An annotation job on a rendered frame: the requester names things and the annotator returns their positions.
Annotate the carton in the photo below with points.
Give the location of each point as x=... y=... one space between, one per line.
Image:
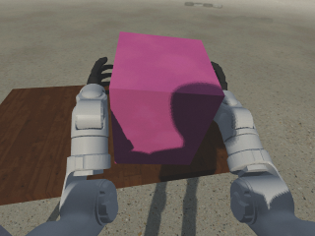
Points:
x=164 y=94

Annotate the right robot forearm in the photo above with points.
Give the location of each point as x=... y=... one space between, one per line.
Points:
x=246 y=156

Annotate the robot right upper arm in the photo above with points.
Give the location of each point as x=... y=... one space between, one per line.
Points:
x=265 y=204

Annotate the left robot forearm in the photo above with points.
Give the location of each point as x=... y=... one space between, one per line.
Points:
x=89 y=134

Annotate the robot left upper arm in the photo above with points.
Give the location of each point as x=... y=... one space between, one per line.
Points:
x=86 y=207

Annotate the table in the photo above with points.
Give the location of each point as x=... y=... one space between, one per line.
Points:
x=35 y=141

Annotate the robot left hand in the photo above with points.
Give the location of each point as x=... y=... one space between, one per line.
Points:
x=96 y=73

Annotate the robot right hand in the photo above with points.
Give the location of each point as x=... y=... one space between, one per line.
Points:
x=220 y=75

